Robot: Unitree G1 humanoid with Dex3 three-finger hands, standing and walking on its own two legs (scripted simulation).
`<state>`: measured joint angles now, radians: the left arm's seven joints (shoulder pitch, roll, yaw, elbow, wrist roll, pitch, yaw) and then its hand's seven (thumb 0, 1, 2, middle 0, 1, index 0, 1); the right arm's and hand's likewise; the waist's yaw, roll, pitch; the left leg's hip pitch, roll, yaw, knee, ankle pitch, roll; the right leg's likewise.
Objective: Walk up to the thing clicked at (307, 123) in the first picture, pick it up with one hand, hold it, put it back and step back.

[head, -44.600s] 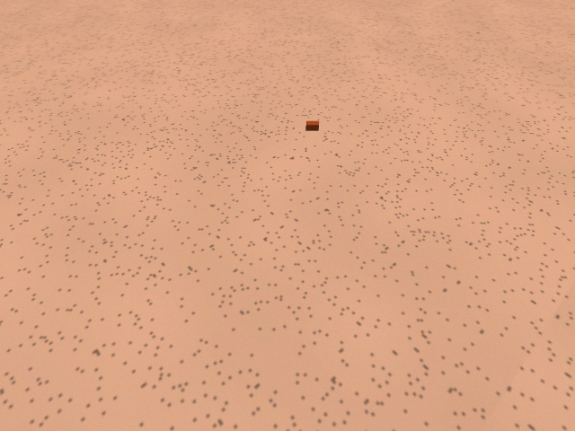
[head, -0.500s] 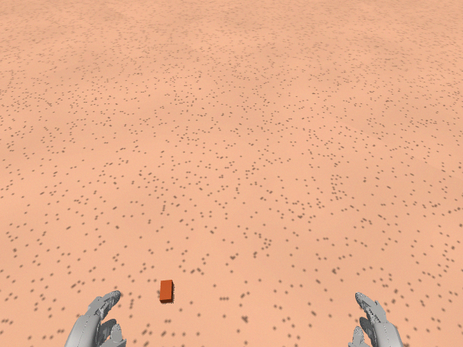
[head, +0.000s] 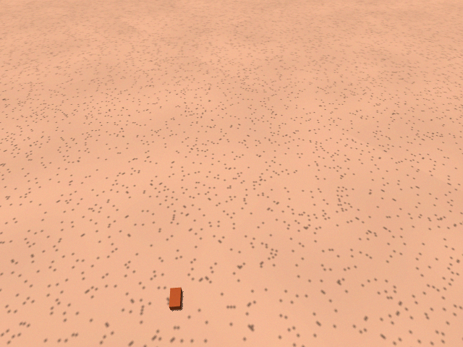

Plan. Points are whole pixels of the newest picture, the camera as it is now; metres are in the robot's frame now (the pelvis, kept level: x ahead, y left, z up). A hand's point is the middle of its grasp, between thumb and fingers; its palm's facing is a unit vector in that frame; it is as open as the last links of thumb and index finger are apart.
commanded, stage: stand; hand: left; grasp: from above
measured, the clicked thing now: (175, 298) +0.48 +0.25 -0.75
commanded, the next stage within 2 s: step back in 1.98 s
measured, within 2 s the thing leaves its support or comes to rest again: neither
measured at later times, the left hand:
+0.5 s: hand out of the picture +0.04 +0.23 -0.14, palm faces +0.02 -0.94 -0.35, open 7.4 cm
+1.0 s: hand out of the picture +0.07 +0.22 -0.14, palm faces -0.01 -0.95 -0.32, open 7.4 cm
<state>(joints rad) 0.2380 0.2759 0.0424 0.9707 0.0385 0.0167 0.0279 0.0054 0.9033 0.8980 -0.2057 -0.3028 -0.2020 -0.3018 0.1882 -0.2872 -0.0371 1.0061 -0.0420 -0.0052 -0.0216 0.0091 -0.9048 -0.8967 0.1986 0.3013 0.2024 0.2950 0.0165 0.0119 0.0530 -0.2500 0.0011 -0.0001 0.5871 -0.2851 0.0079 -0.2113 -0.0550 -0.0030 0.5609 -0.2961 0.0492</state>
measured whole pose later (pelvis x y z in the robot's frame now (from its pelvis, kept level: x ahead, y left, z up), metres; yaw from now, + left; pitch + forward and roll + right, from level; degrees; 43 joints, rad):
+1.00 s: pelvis +0.01 -0.02 +0.02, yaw -1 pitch -3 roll +0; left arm 0.12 0.29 0.03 1.15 0.02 0.00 0.01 0.00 0.90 0.90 -0.21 -0.30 -0.20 -0.30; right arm 0.13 -0.32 -0.01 1.15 -0.02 -0.01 -0.01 0.01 -0.91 -0.90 0.20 0.30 0.20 0.29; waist 0.00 0.02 0.07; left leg -0.12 0.02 0.01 0.35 -0.17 -0.02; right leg -0.09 -0.03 0.00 0.34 -0.19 0.03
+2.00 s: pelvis +0.01 -0.02 +0.02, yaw -1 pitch -3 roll +0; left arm 0.13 0.32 0.03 1.13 0.01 -0.01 0.00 0.00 0.90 0.90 -0.21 -0.30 -0.20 -0.30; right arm 0.11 -0.34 -0.01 1.15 -0.02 0.00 0.00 0.01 -0.90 -0.90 0.20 0.30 0.20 0.30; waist -0.01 0.01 0.06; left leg -0.12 0.03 0.02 0.34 -0.17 -0.02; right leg -0.10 -0.03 0.01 0.34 -0.19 0.02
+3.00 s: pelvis -0.18 +0.01 +0.00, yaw -8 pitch -2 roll +2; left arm 0.19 0.35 0.08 0.85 0.04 0.05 0.00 0.00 0.90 0.90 -0.21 -0.30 -0.21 -0.30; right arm 0.14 -0.40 -0.05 0.91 0.00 0.04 -0.02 0.01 -0.90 -0.90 0.20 0.30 0.20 0.30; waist 0.02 0.01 0.14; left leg -0.46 -0.11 -0.11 1.09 -0.48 0.00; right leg -0.28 0.00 0.06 0.60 -0.28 -0.03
